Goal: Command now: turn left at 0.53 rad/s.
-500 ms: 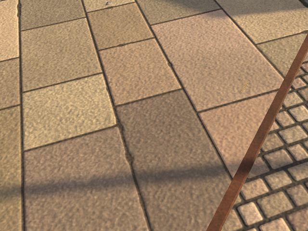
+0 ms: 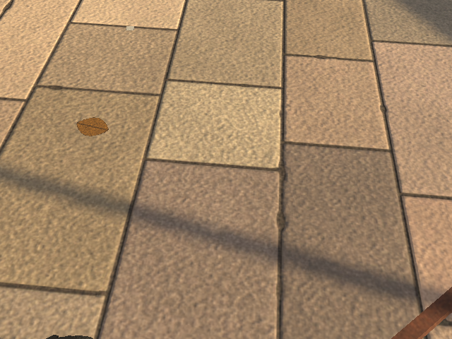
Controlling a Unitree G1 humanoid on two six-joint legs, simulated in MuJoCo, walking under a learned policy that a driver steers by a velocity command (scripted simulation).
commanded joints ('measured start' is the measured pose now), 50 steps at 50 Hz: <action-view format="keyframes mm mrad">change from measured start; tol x32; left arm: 1 -15 74 17 -69 -7 -12 6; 50 400 66 16 391 4 -57 7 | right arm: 1 0 -127 -31 -63 -11 -9 3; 50 -184 -1 30 207 -21 -51 19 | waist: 1 -9 132 -133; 50 98 -112 89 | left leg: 1 139 257 -318 -104 294 130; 9 -227 -74 -71 440 -384 -64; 13 -211 9 -7 718 -204 -125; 27 390 211 53 -126 -1 7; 31 62 400 -161 -379 -25 138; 46 4 179 142 183 -88 -48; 50 -450 192 207 481 -160 -42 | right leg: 1 7 5 -8 -74 -13 -14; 9 470 -318 275 -469 494 -133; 23 337 -213 130 -511 233 -234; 33 191 -9 -54 166 -43 -18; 40 409 -46 -176 -596 66 -36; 44 71 -335 285 -768 -270 -151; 50 462 -346 303 -797 -465 -253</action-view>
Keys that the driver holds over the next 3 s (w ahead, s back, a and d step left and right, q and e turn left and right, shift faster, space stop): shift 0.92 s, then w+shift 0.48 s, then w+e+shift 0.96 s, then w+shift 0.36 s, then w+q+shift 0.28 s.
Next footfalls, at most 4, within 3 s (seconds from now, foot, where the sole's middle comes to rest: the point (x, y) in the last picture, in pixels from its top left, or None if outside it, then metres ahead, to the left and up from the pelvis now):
0.12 right None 0.07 -0.11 -0.78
0.50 left None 0.01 0.08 -0.77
0.82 right None -0.03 -0.11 -0.80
1.40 left None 0.27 0.19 -0.77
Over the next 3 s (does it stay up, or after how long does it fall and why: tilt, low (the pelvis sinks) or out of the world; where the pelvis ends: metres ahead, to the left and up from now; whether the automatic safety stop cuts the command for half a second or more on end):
stays up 1.36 -0.27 0.00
